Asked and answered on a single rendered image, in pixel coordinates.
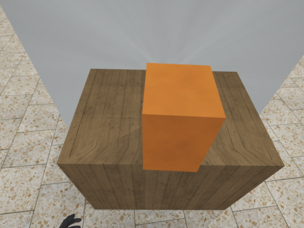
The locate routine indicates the pedestal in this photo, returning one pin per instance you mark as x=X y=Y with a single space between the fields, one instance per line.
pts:
x=103 y=152

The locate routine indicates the robot left hand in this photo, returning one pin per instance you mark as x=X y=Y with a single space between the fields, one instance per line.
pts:
x=69 y=221

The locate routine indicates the carton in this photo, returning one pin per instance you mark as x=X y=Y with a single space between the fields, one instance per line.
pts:
x=181 y=115

